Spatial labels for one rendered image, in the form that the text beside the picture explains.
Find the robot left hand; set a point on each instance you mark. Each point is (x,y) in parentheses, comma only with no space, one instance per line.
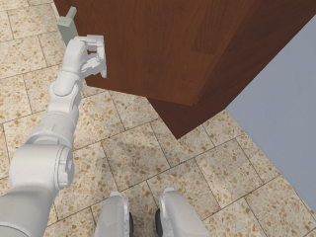
(77,60)

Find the robot shin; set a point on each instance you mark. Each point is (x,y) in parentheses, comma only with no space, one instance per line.
(125,225)
(166,224)

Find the handle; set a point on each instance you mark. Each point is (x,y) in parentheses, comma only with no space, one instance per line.
(67,26)

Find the robot left upper arm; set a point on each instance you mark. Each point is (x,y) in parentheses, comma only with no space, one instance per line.
(39,172)

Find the robot left shin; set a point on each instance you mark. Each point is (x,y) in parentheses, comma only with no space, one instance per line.
(125,225)

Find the left robot forearm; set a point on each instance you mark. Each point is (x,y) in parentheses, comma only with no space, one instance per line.
(60,118)

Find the cupboard door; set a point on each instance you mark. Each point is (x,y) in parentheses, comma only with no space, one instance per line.
(157,49)

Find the robot right shin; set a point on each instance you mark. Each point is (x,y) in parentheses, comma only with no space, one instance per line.
(166,224)

